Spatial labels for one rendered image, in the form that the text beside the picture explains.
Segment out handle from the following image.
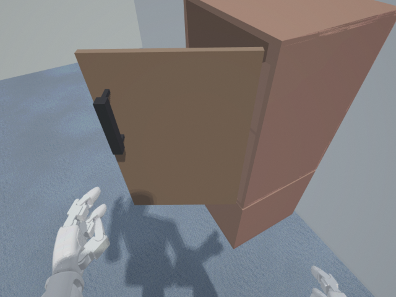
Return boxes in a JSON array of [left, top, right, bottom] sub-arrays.
[[93, 89, 125, 155]]

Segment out robot left forearm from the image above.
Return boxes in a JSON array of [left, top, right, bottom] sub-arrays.
[[41, 271, 84, 297]]

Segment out right robot hand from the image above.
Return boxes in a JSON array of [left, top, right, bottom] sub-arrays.
[[310, 265, 347, 297]]

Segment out cupboard door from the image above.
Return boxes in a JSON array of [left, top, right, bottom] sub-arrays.
[[74, 47, 265, 205]]

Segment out left robot hand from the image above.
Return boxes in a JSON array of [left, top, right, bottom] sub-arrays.
[[53, 187, 110, 277]]

